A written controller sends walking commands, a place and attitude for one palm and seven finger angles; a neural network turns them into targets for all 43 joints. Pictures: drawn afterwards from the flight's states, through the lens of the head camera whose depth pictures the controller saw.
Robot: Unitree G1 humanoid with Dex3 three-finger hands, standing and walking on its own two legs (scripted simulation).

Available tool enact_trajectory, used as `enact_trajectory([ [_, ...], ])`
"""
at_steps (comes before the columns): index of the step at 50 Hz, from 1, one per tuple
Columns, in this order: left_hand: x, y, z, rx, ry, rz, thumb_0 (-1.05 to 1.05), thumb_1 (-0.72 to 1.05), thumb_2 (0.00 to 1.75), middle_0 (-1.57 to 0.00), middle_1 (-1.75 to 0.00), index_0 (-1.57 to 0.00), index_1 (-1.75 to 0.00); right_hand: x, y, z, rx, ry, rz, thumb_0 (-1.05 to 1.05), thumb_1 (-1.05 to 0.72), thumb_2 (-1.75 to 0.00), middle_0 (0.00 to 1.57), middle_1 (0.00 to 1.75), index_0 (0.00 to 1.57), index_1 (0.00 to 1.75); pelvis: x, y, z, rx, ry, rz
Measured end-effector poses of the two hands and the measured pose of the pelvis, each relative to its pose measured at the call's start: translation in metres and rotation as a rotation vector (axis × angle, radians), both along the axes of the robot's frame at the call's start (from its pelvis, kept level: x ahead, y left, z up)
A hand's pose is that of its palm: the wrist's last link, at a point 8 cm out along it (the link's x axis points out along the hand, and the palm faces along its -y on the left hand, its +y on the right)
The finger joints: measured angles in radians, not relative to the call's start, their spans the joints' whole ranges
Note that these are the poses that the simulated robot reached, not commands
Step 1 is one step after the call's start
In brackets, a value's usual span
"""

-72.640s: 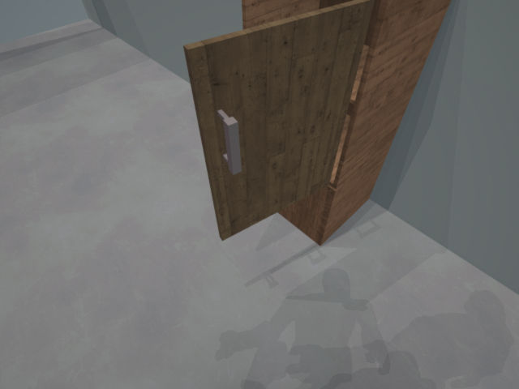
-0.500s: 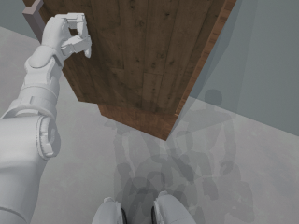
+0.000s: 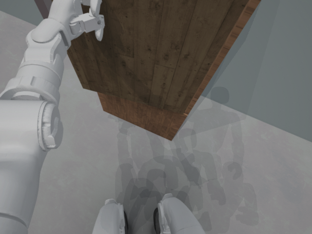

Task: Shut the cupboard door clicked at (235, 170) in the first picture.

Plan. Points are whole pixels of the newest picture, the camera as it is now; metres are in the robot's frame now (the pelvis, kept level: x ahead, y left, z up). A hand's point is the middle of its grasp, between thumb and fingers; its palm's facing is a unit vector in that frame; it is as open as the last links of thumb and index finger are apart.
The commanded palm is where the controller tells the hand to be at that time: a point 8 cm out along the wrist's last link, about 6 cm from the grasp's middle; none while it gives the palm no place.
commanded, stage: pull the fist back off the door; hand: left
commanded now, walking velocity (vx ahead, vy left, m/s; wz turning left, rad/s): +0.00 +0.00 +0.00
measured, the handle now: (51, 5) +0.62 +0.15 +0.13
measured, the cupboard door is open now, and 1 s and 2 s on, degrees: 10 4 4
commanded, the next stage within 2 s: draw the hand back to the body in 0.98 s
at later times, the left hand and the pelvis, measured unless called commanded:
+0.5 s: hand (120, 20) +0.58 +0.01 +0.13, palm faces -0.02 -1.00 -0.02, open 3.2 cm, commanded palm +0.54 +0.06 +0.14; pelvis +0.01 -0.01 +0.02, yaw -1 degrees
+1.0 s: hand (119, 49) +0.49 +0.02 +0.14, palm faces -0.03 -1.00 -0.04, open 3.1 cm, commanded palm +0.47 +0.07 +0.14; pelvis +0.02 -0.03 +0.04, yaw +1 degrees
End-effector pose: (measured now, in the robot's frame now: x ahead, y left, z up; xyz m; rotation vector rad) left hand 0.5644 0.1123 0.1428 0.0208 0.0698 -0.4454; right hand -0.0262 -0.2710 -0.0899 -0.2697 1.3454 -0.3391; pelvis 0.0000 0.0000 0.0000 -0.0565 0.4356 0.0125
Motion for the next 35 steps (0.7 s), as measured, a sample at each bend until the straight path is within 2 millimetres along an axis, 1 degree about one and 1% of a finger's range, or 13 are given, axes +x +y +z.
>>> enact_trajectory([
  [6,0.003,-0.009,0.002,0.019,-0.006,-0.017,0.03,1.02,1.04,-1.3,-1.5,-1.3,-1.5,-0.002,0.004,-0.005,0.005,0.005,-0.003,0.0,-0.91,-0.89,0.21,0.3,0.2,0.3,-0.001,0.001,-0.003,0.0,0.011,0.001],
  [7,0.004,-0.01,0.001,-0.011,0.005,0.012,0.03,1.02,1.03,-1.3,-1.5,-1.3,-1.5,-0.003,0.005,-0.006,0.009,0.006,-0.003,0.0,-0.91,-0.89,0.21,0.3,0.2,0.3,-0.001,0.001,-0.004,-0.002,0.015,0.001],
  [9,0.007,-0.013,-0.001,-0.076,0.03,0.138,0.04,0.97,1.02,-1.3,-1.5,-1.3,-1.5,-0.004,0.009,-0.006,0.031,0.006,0.009,0.0,-0.91,-0.89,0.21,0.3,0.2,0.3,-0.001,0.002,-0.004,-0.005,0.023,0.002],
  [11,0.008,-0.018,-0.003,-0.105,0.039,0.281,0.03,0.92,0.99,-1.3,-1.5,-1.3,-1.5,-0.005,0.015,-0.006,0.063,0.008,0.026,0.0,-0.91,-0.89,0.21,0.3,0.2,0.3,0.0,0.001,-0.004,-0.004,0.032,0.002],
  [13,0.008,-0.025,-0.003,-0.087,0.011,0.401,0.03,0.89,0.97,-1.3,-1.5,-1.3,-1.5,-0.008,0.021,-0.007,0.102,0.014,0.043,0.0,-0.91,-0.89,0.21,0.3,0.2,0.3,0.001,0.001,-0.004,-0.002,0.04,0.001],
  [15,0.006,-0.033,-0.003,-0.035,-0.041,0.464,0.03,0.9,0.97,-1.3,-1.5,-1.3,-1.5,-0.013,0.027,-0.008,0.14,0.025,0.042,0.0,-0.91,-0.89,0.21,0.3,0.2,0.3,0.002,0.0,-0.004,0.002,0.043,-0.002],
  [18,0.003,-0.041,-0.005,0.028,-0.091,0.466,0.03,0.93,0.97,-1.3,-1.5,-1.3,-1.5,-0.023,0.035,-0.009,0.186,0.052,0.006,0.0,-0.91,-0.89,0.21,0.3,0.2,0.3,0.004,-0.002,-0.002,0.009,0.034,-0.009],
  [23,-0.005,-0.049,-0.01,0.034,-0.034,0.423,0.02,0.94,0.95,-1.3,-1.5,-1.3,-1.5,-0.036,0.04,-0.002,0.225,0.088,-0.058,0.0,-0.91,-0.89,0.21,0.3,0.2,0.3,0.01,-0.006,0.01,0.023,0.0,-0.024],
  [26,-0.012,-0.049,-0.009,0.002,-0.015,0.435,0.02,0.93,0.93,-1.3,-1.5,-1.3,-1.5,-0.036,0.038,0.005,0.23,0.086,-0.069,0.0,-0.91,-0.89,0.21,0.3,0.2,0.3,0.015,-0.009,0.019,0.031,-0.026,-0.034],
  [29,-0.02,-0.047,-0.004,-0.004,-0.047,0.443,0.02,0.91,0.92,-1.3,-1.5,-1.3,-1.5,-0.031,0.03,0.01,0.226,0.073,-0.065,0.0,-0.91,-0.89,0.21,0.3,0.2,0.3,0.02,-0.012,0.025,0.038,-0.05,-0.039],
  [32,-0.029,-0.044,-0.001,0.002,-0.075,0.442,0.02,0.91,0.91,-1.3,-1.5,-1.3,-1.5,-0.02,0.02,0.013,0.214,0.054,-0.055,0.0,-0.91,-0.89,0.21,0.3,0.2,0.3,0.024,-0.015,0.03,0.044,-0.07,-0.041],
  [35,-0.041,-0.041,-0.002,0.01,-0.082,0.432,0.01,0.9,0.91,-1.3,-1.5,-1.3,-1.5,-0.004,0.008,0.015,0.2,0.025,-0.037,0.0,-0.91,-0.89,0.21,0.3,0.2,0.3,0.027,-0.018,0.034,0.049,-0.092,-0.038],
])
